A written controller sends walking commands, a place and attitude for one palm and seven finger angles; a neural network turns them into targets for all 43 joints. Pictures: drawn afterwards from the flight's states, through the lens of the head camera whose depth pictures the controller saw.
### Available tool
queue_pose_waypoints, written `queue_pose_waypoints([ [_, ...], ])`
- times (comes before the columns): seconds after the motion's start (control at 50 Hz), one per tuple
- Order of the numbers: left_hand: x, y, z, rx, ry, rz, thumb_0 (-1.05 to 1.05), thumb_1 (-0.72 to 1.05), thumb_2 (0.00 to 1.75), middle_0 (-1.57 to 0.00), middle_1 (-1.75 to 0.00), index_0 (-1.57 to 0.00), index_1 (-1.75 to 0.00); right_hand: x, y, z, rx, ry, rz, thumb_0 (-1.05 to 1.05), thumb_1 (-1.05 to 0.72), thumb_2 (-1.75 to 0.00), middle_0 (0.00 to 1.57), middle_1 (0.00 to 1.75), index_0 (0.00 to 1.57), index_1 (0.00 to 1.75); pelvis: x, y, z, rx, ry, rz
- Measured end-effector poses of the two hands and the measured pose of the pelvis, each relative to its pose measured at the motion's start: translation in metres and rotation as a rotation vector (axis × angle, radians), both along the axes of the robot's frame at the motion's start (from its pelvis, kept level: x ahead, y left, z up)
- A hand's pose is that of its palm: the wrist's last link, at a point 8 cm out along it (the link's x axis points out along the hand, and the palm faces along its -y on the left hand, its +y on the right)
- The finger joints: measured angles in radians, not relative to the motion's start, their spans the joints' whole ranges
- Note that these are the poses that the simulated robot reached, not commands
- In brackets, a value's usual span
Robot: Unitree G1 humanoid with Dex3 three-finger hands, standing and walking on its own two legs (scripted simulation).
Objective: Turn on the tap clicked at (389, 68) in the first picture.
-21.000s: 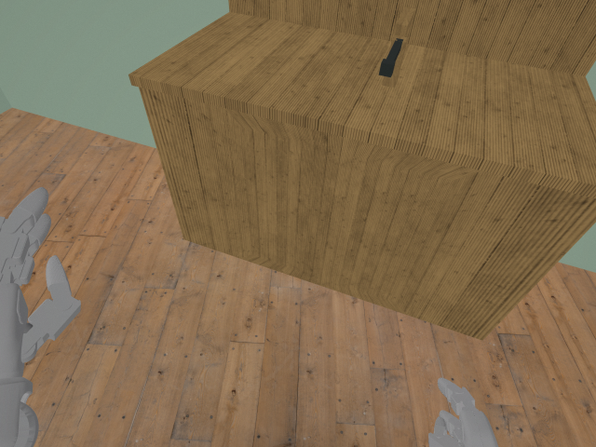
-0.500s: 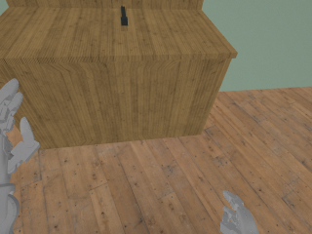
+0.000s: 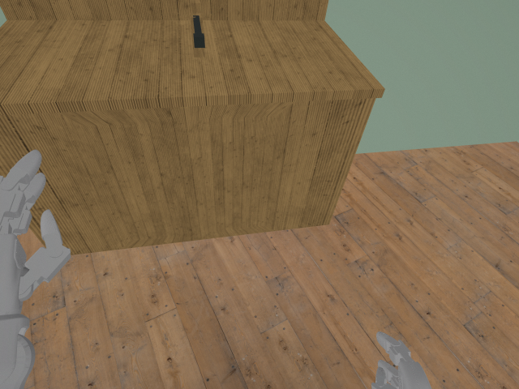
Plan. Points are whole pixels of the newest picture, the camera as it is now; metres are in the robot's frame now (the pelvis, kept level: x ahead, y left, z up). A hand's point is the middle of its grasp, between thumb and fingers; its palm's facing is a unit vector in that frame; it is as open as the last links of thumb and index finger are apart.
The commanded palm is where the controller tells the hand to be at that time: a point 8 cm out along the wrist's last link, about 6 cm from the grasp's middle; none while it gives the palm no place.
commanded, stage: take the last steps up to it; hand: left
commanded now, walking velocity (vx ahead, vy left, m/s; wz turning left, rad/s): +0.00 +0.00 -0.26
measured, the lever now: (199, 40) +0.90 +0.25 +0.13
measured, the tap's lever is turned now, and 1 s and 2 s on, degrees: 0 0 0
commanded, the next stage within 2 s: none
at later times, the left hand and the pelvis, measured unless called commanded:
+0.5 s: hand (115, 224) +0.26 +0.21 +0.16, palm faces +0.39 -0.87 -0.30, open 7.4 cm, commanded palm +0.20 +0.25 +0.18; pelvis +0.03 -0.02 -0.01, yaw -2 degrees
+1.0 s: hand (185, 162) +0.38 +0.15 +0.17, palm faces +0.28 -0.87 -0.41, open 7.4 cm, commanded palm +0.32 +0.20 +0.18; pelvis +0.12 -0.05 -0.02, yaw -7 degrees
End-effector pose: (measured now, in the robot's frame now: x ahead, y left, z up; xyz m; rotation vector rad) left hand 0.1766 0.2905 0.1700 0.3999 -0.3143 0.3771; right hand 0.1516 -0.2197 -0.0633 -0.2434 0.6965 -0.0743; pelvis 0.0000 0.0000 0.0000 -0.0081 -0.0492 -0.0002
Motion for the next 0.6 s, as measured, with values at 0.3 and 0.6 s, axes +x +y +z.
queue_pose_waypoints([
  [0.3, 0.019, -0.026, 0.0, 0.021, -0.032, -0.035, 0.02, 0.89, 0.9, -0.21, -0.3, -0.21, -0.31, 0.003, -0.024, -0.01, 0.013, -0.033, -0.067, 0.01, -0.9, -0.9, 0.21, 0.3, 0.2, 0.3, 0.012, -0.016, -0.011, 0.011, 0.0, -0.035],
  [0.6, 0.062, -0.031, 0.004, 0.052, -0.087, -0.09, 0.01, 0.89, 0.9, -0.21, -0.3, -0.21, -0.31, 0.04, -0.039, -0.009, -0.05, -0.009, -0.095, 0.01, -0.91, -0.9, 0.21, 0.3, 0.2, 0.3, 0.046, -0.012, -0.018, 0.0, 0.022, -0.079],
])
